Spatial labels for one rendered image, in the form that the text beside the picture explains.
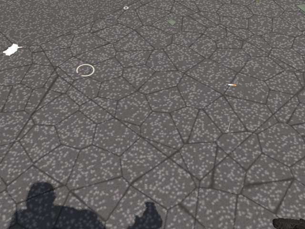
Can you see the right robot hand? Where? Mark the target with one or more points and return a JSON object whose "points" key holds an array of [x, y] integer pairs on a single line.
{"points": [[282, 223]]}

